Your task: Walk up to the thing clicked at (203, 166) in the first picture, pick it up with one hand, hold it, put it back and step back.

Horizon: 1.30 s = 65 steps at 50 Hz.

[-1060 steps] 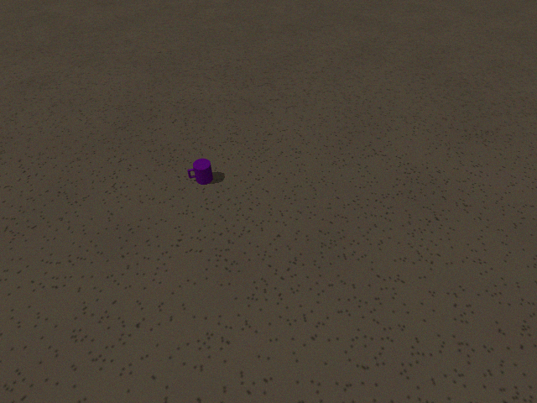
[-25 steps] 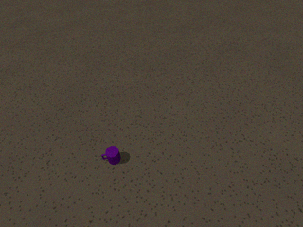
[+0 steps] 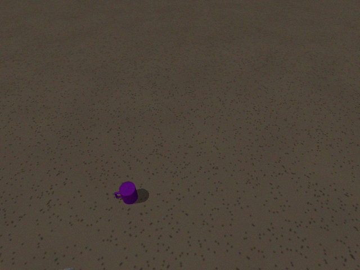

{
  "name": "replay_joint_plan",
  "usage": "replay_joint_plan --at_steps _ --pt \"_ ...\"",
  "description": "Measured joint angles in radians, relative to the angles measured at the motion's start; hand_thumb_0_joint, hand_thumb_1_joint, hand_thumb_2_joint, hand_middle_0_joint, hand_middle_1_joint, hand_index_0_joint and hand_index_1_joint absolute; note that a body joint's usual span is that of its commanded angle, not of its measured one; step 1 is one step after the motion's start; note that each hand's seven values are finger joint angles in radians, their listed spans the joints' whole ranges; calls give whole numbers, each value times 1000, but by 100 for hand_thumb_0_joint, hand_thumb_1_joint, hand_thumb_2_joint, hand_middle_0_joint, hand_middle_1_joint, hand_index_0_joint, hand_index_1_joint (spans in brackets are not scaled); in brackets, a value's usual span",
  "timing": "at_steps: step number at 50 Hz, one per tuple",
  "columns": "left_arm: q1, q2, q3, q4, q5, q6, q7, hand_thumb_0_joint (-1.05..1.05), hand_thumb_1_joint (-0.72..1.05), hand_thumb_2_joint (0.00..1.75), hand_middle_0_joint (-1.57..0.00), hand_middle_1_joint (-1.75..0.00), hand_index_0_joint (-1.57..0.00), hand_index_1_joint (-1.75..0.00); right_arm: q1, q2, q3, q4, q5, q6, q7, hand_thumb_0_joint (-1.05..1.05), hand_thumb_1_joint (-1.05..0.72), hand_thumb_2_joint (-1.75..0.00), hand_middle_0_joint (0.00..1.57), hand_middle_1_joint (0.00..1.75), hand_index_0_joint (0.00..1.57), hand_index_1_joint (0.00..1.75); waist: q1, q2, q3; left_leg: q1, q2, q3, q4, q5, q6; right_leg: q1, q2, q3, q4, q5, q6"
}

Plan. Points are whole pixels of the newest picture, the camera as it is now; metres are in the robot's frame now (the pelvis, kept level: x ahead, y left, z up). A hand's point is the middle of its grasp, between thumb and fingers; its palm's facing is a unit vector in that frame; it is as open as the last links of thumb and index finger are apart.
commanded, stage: walk up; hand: left
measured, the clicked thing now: (125, 193) +0.67 +0.32 -0.71
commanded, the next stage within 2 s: stand in 0.36 s
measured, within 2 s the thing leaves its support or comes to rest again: neither
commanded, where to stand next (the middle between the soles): +0.31 +0.01 m, yaw -1 degrees
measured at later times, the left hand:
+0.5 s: hand out of the picture +0.09 +0.25 -0.14, palm faces +0.01 -0.95 -0.33, open 7.4 cm
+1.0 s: hand out of the picture +0.06 +0.25 -0.14, palm faces -0.04 -0.94 -0.34, open 7.4 cm
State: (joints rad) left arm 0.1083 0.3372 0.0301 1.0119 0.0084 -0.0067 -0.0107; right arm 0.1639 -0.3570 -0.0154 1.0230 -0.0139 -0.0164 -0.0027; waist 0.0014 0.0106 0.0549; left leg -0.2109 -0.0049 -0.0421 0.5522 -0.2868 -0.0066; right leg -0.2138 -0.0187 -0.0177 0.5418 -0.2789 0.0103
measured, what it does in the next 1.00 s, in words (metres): stands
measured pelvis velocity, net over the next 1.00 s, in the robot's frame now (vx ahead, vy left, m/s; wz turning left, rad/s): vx -0.01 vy -0.01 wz -0.01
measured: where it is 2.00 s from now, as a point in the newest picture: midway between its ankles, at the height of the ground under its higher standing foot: outside the picture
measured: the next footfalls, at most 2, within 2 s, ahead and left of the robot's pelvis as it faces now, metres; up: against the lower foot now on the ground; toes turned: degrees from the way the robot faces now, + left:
left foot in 1.66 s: +0.15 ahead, +0.16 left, +0.00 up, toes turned +3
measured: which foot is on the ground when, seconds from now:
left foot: down 0.00-1.00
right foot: down 0.00-1.00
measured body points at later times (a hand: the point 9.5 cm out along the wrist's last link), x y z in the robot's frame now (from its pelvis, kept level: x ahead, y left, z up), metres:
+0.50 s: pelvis +0.00 +0.00 +0.01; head +0.01 +0.00 +0.46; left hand +0.09 +0.30 -0.12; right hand +0.11 -0.30 -0.11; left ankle +0.01 +0.12 -0.73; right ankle +0.01 -0.13 -0.73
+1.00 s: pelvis -0.01 -0.01 +0.01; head -0.01 -0.01 +0.46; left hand +0.06 +0.29 -0.12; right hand +0.05 -0.31 -0.12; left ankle +0.01 +0.12 -0.73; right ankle +0.01 -0.13 -0.73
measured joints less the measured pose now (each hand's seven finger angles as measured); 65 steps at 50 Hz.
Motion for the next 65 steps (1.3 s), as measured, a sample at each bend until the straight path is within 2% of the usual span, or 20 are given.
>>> replay_joint_plan --at_steps 6,18,26,41,65 --pt "-31 10 4 26 -10 -7 0 1 90 89 -20 -30 -20 -30 -36 25 18 33 -1 -11 3 0 -90 -90 20 30 20 30 6 -20 12 27 4 -1 -66 26 -3 29 3 -2 -71 34 -1" --pt "-40 14 7 74 -8 0 1 1 91 89 -20 -30 -20 -30 -86 18 11 74 -3 -5 -3 0 -90 -90 20 30 20 30 11 -24 10 57 4 -5 -128 58 -2 65 2 -6 -142 69 2" --pt "-20 8 -17 118 -6 -5 1 1 91 89 -20 -30 -20 -30 -100 13 14 83 2 -6 3 0 -90 -90 20 30 20 30 12 -13 4 103 1 4 -193 91 -2 100 -1 2 -188 95 4" --pt "7 17 -35 134 -2 -14 1 1 91 89 -20 -30 -20 -30 -65 9 15 111 1 3 13 0 -90 -90 20 30 20 30 6 -4 -3 110 9 6 -232 126 -11 97 7 5 -212 125 -5" --pt "13 21 -45 118 -5 -11 -2 1 91 89 -20 -30 -20 -30 -26 2 20 124 0 3 12 0 -90 -90 20 30 20 30 -4 -8 -10 98 17 13 -228 122 -17 77 14 12 -197 119 -12"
